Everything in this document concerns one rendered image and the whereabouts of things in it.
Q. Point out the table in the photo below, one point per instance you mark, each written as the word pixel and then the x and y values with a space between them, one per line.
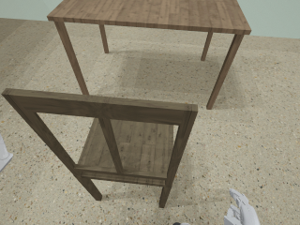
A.
pixel 211 16

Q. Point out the left robot hand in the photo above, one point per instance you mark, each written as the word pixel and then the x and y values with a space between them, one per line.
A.
pixel 5 156

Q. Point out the right robot hand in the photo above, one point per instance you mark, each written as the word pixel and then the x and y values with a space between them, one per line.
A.
pixel 246 215

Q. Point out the chair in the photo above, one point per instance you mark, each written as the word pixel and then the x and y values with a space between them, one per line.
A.
pixel 130 140

